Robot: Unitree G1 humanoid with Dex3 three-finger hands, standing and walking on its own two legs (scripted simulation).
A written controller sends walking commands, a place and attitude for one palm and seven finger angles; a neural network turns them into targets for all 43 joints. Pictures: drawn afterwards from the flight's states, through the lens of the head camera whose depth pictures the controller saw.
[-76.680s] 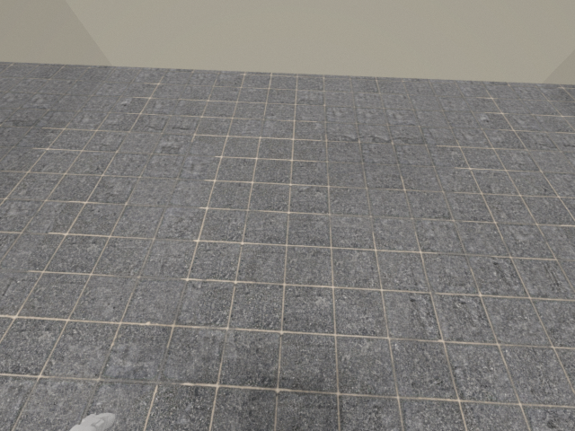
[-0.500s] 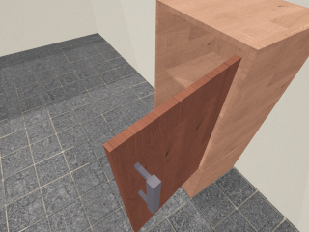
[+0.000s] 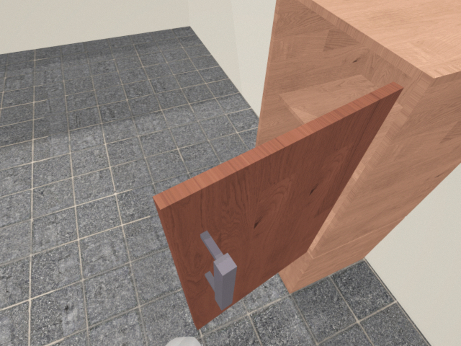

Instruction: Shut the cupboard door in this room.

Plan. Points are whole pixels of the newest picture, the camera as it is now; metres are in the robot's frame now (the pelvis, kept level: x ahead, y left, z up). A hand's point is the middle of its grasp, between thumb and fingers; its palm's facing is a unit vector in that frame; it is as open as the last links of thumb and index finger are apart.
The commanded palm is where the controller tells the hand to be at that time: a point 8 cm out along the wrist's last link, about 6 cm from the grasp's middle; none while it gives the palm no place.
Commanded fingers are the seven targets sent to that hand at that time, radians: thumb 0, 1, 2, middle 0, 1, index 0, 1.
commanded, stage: shuffle to correct the standing spot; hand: left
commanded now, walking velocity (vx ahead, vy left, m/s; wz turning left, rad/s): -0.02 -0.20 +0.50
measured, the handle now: (216, 273) +0.21 +0.04 +0.07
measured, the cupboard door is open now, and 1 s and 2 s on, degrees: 100 100 100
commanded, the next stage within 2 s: come to a stop and stand still in 1.42 s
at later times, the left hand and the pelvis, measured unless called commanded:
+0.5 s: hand out of the picture +0.00 +0.12 -0.15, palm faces +0.26 -0.93 -0.28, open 7.3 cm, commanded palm none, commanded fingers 0.00 0.90 0.90 -0.20 -0.30 -0.20 -0.30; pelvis -0.04 -0.10 -0.01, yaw +16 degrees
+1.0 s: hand out of the picture -0.14 -0.04 -0.18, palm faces +0.53 -0.83 -0.17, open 7.3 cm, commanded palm none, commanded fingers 0.00 0.90 0.90 -0.20 -0.30 -0.20 -0.30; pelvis -0.07 -0.22 +0.01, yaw +30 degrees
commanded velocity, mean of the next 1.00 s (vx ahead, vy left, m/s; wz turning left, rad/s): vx -0.07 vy -0.20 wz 0.43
